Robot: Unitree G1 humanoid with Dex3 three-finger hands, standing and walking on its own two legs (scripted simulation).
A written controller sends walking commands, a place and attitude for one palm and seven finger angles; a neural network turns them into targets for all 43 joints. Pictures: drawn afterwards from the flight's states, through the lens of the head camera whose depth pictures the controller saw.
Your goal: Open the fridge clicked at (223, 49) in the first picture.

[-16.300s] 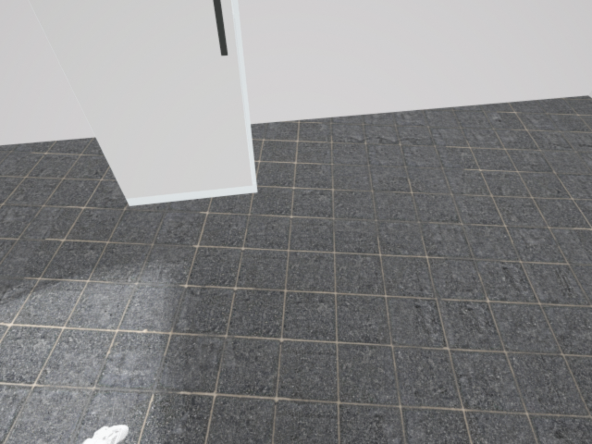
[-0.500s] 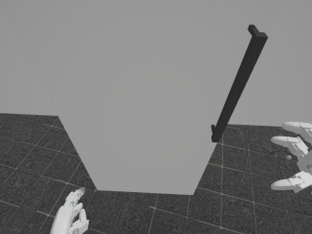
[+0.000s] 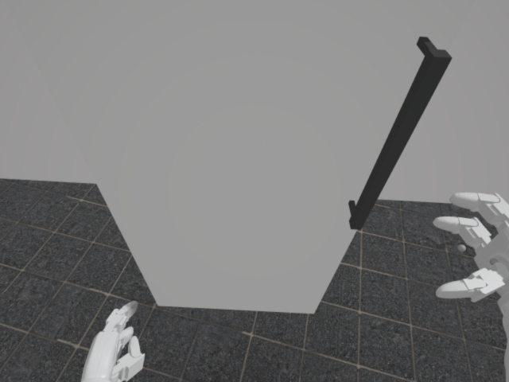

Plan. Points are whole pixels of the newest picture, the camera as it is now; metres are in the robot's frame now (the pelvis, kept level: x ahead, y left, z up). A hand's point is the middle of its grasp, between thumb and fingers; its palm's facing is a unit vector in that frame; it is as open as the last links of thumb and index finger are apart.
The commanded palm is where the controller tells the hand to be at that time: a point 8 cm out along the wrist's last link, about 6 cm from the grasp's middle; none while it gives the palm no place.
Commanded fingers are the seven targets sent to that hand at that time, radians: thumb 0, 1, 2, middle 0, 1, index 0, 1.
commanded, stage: move the hooked fingers beside the handle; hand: right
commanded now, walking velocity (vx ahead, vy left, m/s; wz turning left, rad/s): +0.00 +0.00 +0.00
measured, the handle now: (382, 153) +0.44 -0.19 +0.15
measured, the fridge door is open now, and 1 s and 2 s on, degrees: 0 0 0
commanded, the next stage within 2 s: none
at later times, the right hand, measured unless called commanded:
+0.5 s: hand (448, 227) +0.33 -0.27 +0.11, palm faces +0.05 +1.00 -0.01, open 14.0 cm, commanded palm +0.30 -0.32 +0.12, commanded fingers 0.00 0.50 -0.30 0.30 1.20 0.30 1.20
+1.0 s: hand (431, 209) +0.36 -0.26 +0.11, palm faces +0.05 +1.00 +0.00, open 14.0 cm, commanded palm +0.34 -0.31 +0.11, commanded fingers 0.00 0.50 -0.30 0.30 1.20 0.30 1.20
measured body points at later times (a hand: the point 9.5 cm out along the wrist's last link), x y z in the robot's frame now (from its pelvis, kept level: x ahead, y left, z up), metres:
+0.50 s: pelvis +0.01 -0.01 +0.00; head +0.03 -0.01 +0.45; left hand +0.15 +0.24 -0.09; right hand +0.32 -0.33 +0.11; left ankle +0.01 +0.10 -0.72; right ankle +0.01 -0.11 -0.72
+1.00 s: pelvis +0.01 -0.02 +0.00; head +0.03 -0.02 +0.45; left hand +0.14 +0.24 -0.09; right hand +0.35 -0.31 +0.11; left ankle +0.01 +0.10 -0.72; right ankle +0.01 -0.11 -0.72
